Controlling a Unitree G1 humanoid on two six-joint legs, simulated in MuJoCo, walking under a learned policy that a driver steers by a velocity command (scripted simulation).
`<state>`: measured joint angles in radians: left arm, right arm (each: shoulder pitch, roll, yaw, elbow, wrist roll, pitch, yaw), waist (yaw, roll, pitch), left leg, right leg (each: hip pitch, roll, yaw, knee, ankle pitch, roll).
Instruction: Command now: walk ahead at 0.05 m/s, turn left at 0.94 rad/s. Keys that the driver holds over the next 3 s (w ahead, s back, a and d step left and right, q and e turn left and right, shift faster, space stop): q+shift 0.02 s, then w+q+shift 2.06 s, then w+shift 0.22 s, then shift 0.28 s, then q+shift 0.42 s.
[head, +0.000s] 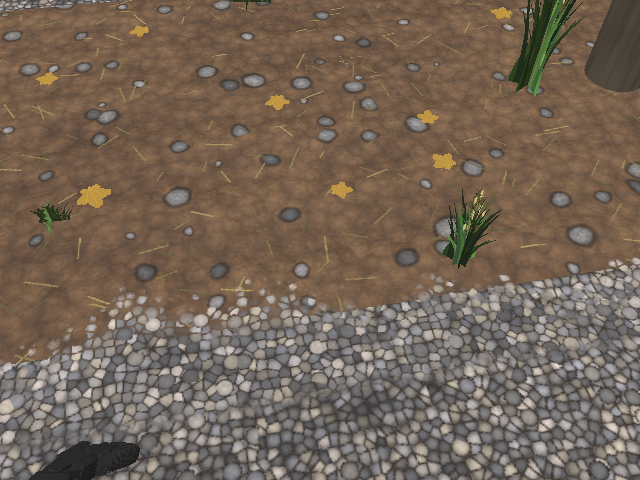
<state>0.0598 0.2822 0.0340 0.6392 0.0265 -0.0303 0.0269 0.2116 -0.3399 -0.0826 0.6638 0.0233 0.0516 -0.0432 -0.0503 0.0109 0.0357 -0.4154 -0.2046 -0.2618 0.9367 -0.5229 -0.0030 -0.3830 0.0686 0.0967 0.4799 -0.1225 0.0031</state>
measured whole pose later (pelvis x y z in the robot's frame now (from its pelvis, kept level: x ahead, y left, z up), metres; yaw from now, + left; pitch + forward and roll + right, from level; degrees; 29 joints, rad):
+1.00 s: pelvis +0.43 +0.42 -0.02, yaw +57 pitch +3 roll -5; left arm -0.05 0.26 0.06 0.55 -0.02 -0.12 -0.02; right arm 0.43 -0.26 -0.05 0.83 0.04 -0.03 -0.02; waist -0.09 0.02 0.08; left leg -0.09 -0.07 -0.24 1.11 -0.49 0.09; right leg -0.53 0.06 -0.03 0.61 -0.14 0.00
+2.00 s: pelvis +0.63 +1.31 +0.00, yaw +116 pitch -1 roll -5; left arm 0.30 0.31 0.09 0.72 0.00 -0.09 -0.01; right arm 0.21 -0.34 -0.07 0.66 0.05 -0.02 0.00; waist 0.04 0.03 0.08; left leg -0.57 0.06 -0.03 1.34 -0.35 0.07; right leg -0.18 0.03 -0.10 0.46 -0.26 0.02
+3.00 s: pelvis +0.25 +1.84 +0.00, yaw +149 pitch +1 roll -2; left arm 0.05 0.28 0.04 0.75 0.02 0.00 0.03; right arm 0.18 -0.32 -0.08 0.68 0.02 0.08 -0.03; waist 0.00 -0.01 0.12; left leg -0.56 0.09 0.01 0.95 -0.34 -0.05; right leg -0.34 -0.06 -0.22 0.41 -0.08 -0.04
